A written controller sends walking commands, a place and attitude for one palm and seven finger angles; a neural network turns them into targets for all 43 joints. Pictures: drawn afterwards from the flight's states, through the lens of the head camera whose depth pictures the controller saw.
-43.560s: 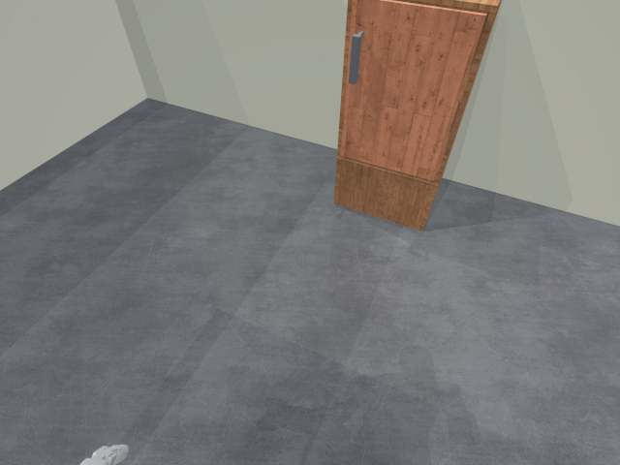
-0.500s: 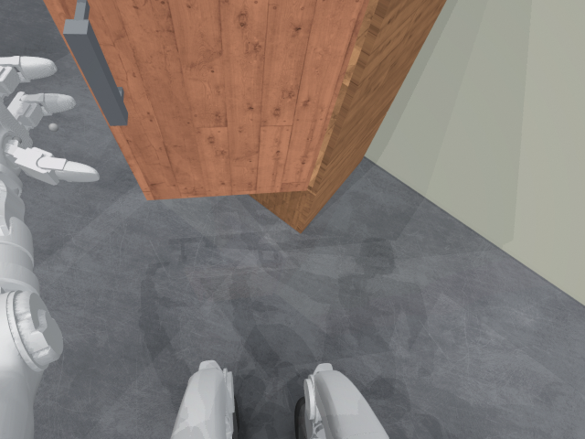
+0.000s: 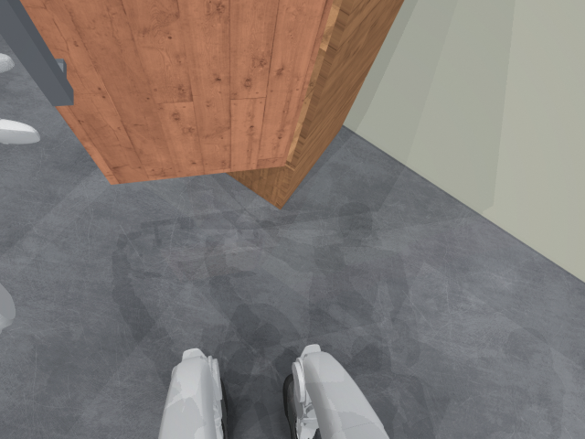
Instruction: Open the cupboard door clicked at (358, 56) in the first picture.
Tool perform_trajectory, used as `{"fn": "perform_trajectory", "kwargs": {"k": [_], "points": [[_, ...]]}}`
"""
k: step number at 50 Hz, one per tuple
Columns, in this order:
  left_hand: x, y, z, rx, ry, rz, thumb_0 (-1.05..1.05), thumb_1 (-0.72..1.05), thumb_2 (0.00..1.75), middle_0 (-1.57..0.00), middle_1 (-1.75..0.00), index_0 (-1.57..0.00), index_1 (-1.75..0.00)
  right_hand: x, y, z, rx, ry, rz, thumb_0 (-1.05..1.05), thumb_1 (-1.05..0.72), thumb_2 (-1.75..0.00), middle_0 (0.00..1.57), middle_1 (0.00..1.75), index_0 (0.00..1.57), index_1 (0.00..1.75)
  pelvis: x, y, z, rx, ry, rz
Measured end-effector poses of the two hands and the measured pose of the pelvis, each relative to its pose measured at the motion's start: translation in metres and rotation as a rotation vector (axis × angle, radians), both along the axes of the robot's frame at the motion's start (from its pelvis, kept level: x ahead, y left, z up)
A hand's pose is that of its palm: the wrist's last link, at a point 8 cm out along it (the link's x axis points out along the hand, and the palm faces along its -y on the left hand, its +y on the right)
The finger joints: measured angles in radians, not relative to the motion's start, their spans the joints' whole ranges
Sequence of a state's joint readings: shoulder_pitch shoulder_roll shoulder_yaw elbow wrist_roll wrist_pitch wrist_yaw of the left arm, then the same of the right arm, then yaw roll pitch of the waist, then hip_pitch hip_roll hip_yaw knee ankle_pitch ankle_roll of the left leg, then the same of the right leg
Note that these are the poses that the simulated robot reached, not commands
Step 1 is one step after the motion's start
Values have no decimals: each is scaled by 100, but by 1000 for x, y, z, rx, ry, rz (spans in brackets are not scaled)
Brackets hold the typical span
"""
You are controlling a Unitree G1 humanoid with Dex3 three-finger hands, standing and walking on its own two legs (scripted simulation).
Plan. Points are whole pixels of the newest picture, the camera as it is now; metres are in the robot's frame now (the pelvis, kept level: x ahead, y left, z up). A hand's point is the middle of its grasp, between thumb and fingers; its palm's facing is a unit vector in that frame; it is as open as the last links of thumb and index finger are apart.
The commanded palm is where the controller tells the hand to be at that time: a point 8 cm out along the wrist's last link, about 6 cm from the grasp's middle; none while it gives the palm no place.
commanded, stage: move the hooked fingers beside the handle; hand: left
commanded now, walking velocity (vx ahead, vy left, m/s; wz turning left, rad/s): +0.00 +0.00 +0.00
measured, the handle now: (33, 36) +0.58 +0.25 +0.08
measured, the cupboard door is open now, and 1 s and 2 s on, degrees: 45 45 46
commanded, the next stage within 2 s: slide the fingers in behind the handle in 0.58 s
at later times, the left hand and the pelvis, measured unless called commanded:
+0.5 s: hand out of the picture +0.53 +0.29 +0.07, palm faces +0.12 -0.99 -0.02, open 14.0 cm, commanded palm +0.52 +0.32 +0.07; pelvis +0.00 +0.01 +0.00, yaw +1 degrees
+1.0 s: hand (14, 81) +0.53 +0.27 +0.07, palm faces +0.11 -0.99 -0.02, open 14.0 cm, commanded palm +0.52 +0.30 +0.07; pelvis +0.00 +0.00 +0.01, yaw +1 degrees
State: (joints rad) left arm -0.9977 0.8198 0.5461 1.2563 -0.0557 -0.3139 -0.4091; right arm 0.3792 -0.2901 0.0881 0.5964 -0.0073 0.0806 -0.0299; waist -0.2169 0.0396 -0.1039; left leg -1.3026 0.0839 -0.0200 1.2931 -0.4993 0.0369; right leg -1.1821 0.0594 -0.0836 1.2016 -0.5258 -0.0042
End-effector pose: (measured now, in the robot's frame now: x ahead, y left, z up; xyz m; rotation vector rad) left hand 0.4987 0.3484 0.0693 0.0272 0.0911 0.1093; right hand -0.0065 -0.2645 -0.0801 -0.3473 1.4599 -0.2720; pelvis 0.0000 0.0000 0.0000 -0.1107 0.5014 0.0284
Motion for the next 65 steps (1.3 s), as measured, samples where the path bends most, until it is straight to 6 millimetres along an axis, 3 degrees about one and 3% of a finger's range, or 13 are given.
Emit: {"fn": "perform_trajectory", "kwargs": {"k": [9, 17, 23, 32, 37, 41, 47, 52, 65], "points": [[-3, 6, 14, -4, -85, 14, -1, -50, 30, -30, -120, -30, -120, 9, 8, 3, 9, -6, 11, 0, -91, -89, 21, 30, 21, 30, 3, 5, 4, -8, -9, 11], [1, -3, 0, -11, -6, -13, -1, -50, 30, -30, -120, -30, -120, 18, 10, 7, -9, -37, 37, 0, -91, -89, 21, 30, 21, 30, 3, 10, 6, -10, -7, 19], [7, -7, 3, -6, -78, 6, -1, -50, 30, -30, -120, -30, -120, 14, 9, 5, -10, -22, 32, 0, -91, -89, 21, 30, 20, 30, 2, 11, 3, -10, -4, 15], [5, -2, -2, 7, -7, 15, -1, -50, 30, -30, -120, -30, -120, 3, 12, 2, 9, 12, 11, 0, -91, -89, 21, 30, 20, 30, 2, 9, 3, -7, -2, 11], [5, -1, 3, 8, -58, 16, -1, -50, 30, -30, -120, -30, -120, 0, 10, 2, 7, 27, 8, 0, -91, -89, 21, 30, 21, 30, 2, 7, 2, -8, 2, 11], [6, -9, 6, -2, -76, -9, -1, -50, 30, -30, -120, -30, -120, 2, 8, 2, 7, 29, 7, 0, -91, -89, 21, 30, 21, 30, 4, 6, 3, -9, 0, 15], [6, -21, -4, -21, -4, -14, -1, -50, 30, -30, -120, -30, -120, 10, 5, 4, 4, -3, 12, 0, -91, -89, 21, 30, 20, 30, 5, 4, 5, -5, -8, 15], [6, -30, 3, -6, -68, 5, -1, -50, 30, -30, -120, -30, -120, 14, 4, 3, 12, -20, 18, 0, -91, -89, 21, 30, 20, 30, 5, 3, 6, -1, -12, 12], [6, -53, 3, -9, -48, 1, -1, -50, 30, -30, -120, -30, -120, 12, 5, -3, 47, -23, 9, 0, -91, -89, 21, 30, 20, 30, 5, -2, 7, 12, -22, 12]]}}
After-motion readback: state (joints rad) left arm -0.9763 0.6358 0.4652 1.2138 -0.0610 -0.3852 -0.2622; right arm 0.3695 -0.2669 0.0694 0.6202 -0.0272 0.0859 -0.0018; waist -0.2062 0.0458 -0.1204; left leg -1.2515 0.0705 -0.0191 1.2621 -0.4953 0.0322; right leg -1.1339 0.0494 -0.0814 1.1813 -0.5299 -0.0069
